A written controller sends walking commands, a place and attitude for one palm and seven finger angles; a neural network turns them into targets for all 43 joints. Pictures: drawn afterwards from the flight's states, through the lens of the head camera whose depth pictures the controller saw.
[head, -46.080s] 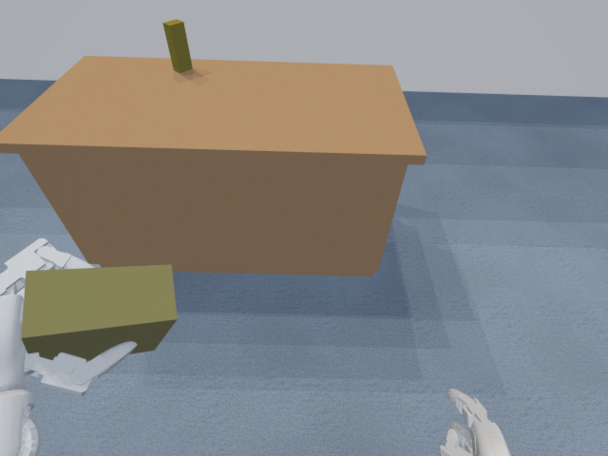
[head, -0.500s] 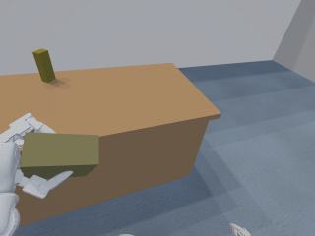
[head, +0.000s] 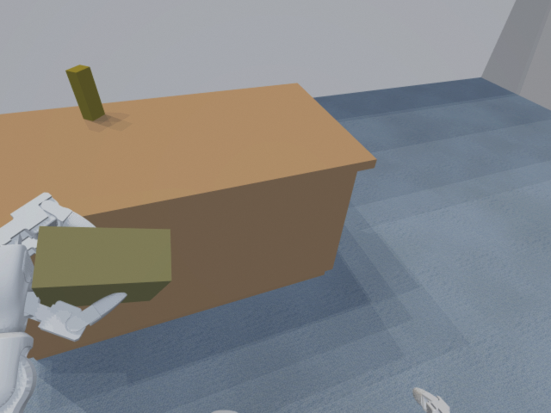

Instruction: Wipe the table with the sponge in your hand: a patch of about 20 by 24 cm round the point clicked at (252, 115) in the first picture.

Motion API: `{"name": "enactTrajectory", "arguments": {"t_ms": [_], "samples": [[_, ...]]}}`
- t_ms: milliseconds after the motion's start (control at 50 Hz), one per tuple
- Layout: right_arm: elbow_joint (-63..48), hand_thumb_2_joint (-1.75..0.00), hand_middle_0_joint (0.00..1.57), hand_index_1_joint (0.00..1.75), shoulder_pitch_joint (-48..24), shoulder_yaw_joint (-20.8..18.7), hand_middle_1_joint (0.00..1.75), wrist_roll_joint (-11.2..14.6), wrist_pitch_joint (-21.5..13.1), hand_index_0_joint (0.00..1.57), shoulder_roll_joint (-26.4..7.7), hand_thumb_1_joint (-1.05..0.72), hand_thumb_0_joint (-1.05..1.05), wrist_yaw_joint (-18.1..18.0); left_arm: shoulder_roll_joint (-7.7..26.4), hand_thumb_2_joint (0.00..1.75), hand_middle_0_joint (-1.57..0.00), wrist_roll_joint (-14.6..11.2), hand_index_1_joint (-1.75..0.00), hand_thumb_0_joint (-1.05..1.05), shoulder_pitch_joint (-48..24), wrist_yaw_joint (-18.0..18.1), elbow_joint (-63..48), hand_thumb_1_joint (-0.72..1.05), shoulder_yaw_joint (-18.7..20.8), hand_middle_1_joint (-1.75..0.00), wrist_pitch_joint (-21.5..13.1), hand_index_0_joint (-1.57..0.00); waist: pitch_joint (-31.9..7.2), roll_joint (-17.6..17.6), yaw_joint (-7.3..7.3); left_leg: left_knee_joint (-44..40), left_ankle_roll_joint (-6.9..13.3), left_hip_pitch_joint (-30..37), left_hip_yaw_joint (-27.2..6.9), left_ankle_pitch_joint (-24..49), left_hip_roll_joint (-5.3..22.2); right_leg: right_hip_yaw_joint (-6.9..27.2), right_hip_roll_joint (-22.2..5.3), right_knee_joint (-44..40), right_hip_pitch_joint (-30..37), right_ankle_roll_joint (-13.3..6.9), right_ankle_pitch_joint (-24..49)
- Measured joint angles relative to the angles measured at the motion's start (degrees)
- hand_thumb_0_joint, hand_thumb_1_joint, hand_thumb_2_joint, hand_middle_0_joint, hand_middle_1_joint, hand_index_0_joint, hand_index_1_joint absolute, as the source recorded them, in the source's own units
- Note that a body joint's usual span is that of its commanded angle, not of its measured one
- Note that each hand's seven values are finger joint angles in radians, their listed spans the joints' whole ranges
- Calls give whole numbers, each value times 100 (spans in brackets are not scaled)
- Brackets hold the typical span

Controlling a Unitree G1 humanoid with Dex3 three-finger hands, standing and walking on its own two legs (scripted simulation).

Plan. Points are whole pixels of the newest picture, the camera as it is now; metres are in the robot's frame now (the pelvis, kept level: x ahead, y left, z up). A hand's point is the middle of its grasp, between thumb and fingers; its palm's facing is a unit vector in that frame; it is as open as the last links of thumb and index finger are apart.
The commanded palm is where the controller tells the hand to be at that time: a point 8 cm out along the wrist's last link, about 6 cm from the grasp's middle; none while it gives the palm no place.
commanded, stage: stop stepping back and stand still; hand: left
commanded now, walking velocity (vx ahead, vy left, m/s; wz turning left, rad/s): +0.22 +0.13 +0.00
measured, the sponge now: (123, 269) +0.23 +0.20 +0.17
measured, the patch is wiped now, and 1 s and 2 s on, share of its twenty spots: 1.00 1.00 1.00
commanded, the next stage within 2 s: stand and wait in 1.14 s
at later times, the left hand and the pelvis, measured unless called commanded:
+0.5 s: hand (79, 300) +0.17 +0.21 +0.20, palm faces +0.39 -0.86 -0.33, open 9.8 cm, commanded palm +0.13 +0.26 +0.21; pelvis -0.03 -0.02 +0.01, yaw +1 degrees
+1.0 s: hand (71, 274) +0.20 +0.24 +0.18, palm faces +0.43 -0.84 -0.33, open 9.8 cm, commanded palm +0.16 +0.27 +0.21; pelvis +0.00 -0.01 +0.03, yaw +1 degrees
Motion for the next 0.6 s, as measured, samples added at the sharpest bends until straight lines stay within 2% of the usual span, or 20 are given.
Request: {"name": "enactTrajectory", "arguments": {"t_ms": [40, 80, 100, 120, 160, 200, 220, 280, 320, 340, 380, 420, 460, 500, 520, 580, 600], "samples": [[-70, -90, 20, 30, -53, -12, 30, 7, 60, 21, 26, -91, 1, -22, -10, 106, -76, -20, -136, -1, 168, 12, -171, -48, 12, -135, 25, -77, -111, -199, -43, -481, 70, 141, 194, 34, 59, 29, -82, -91, -141, -36, 96], [-256, -90, 20, 30, -66, -2, 30, -8, 10, 21, 5, -91, 1, -100, 38, 106, -76, -20, -136, -1, 320, 78, -396, -48, 31, -135, 56, -77, -182, -331, -70, -1761, 146, 651, 315, -157, 122, -11, -192, -22, -337, -56, 52], [-401, -90, 20, 30, -67, -1, 30, -28, -49, 21, -61, -91, 1, -148, 64, 106, -76, -27, -136, -1, 371, 121, -512, -48, 45, -135, 58, -77, -199, -283, -90, -2518, 195, 967, 265, -348, 155, -59, -188, 131, -476, -37, -121], [-481, -90, 20, 30, -121, -24, 30, -50, -114, 21, -73, -91, 1, -195, 125, 106, -76, -34, -136, -1, 366, 165, -564, -48, 91, -135, 46, -77, -153, -303, -135, -2714, 99, 1000, 260, -347, 142, -33, -212, 392, -619, 15, -472], [-551, -90, 20, 30, -213, -66, 30, -51, -208, 21, 27, -91, 1, -232, 254, 106, -76, -3, -136, -1, 345, 253, -450, -48, 221, -135, 43, -77, -49, -447, -162, -2699, -81, 1053, 414, -117, 62, 293, -177, 1425, -906, 142, -974], [-571, -90, 20, 30, -160, -79, 30, -18, -320, 20, 128, -91, 1, -181, 314, 106, -76, 32, -136, -1, 322, 283, -222, -48, 288, -135, 76, -77, -86, -478, -236, -2909, -136, 1187, 451, 111, -11, 474, -140, 2259, -1068, 200, -974], [-554, -90, 20, 30, -108, -63, 30, -4, -362, 20, 155, -91, 1, -152, 310, 106, -76, 23, -136, -1, 315, 283, -102, -48, 292, -135, 83, -77, -118, -448, -263, -3046, -155, 1257, 428, 204, -25, 478, -153, 2269, -1028, 211, -907], [-509, -90, 20, 30, 73, 31, 30, -31, -382, 20, 166, -91, 1, -120, 221, 106, -76, -22, -136, -1, 347, 271, 111, -48, 255, -135, 110, -77, -155, -275, -274, -3328, -221, 1396, 308, 357, 27, 371, -181, 1096, -469, 234, -824], [-555, -90, 20, 30, 189, 80, 30, -74, -342, 20, 139, -91, 1, -119, 251, 106, -76, -21, -136, -1, 371, 259, 65, -48, 235, -135, 133, -77, -96, -188, -245, -3025, -170, 1257, 203, 127, 83, 303, -148, -57, 124, 173, -506], [-530, -90, 20, 30, 174, 72, 30, -85, -304, 20, 92, -91, 1, -104, 221, 106, -76, 3, -136, -1, 331, 239, 25, -48, 195, -135, 123, -77, -4, -101, -197, -2566, -111, 1069, 102, -122, 120, 221, -91, -181, 149, 107, -47], [-303, -90, 20, 30, 83, 15, 30, -88, -178, 21, 5, -91, 1, -80, 48, 106, -76, 11, -136, -1, 256, 176, -52, -48, 18, -135, 124, -77, 139, 42, -113, -1428, -77, 656, -115, -262, 73, 49, -1, -82, 150, 5, 38], [-112, -90, 20, 30, 36, -28, 30, -94, -58, 21, -15, -91, 1, -61, -92, 106, -76, -13, -136, -1, 333, 136, -191, -48, -89, -135, 99, -77, 138, -4, -19, -890, -56, 436, -91, -135, 18, 30, 9, -221, 200, -35, 29], [-100, -90, 20, 30, 29, -33, 30, -105, 22, 21, 19, -91, 1, -94, -104, 106, -76, -24, -136, -1, 464, 152, -392, -48, -82, -135, 82, -77, 106, -172, 18, -1389, -5, 567, 64, -38, 58, 78, -51, -367, 206, -33, 83], [-227, -90, 20, 30, 41, -15, 30, -135, 10, 21, 12, -91, 1, -182, -43, 106, -76, -30, -136, -1, 539, 238, -567, -48, -44, -135, 60, -77, 86, -278, 7, -2552, 47, 1011, 147, -60, 115, 90, -118, -317, 134, -25, 14], [-345, -90, 20, 30, 50, -24, 30, -160, -33, 21, -57, -91, 1, -231, -25, 106, -76, -38, -136, -1, 536, 291, -627, -48, -36, -135, 44, -77, 66, -180, -18, -3162, 103, 1222, 28, -214, 172, 43, -78, -188, 45, -3, -156], [-417, -90, 20, 30, -130, -65, 30, -132, -107, 21, 30, -91, 1, -322, 130, 106, -76, -49, -136, -1, 393, 433, -409, -48, 94, -135, 67, -77, 186, -281, -60, -3264, -253, 1292, 98, 314, 76, 329, -64, 161, -16, 192, -689], [-436, -90, 20, 30, -153, -56, 30, -120, -140, 21, 66, -91, 1, -317, 155, 106, -76, -37, -136, -1, 363, 447, -281, -48, 123, -135, 105, -77, 188, -283, -87, -3312, -328, 1359, 105, 398, 52, 395, -49, 81, 63, 211, -565]]}}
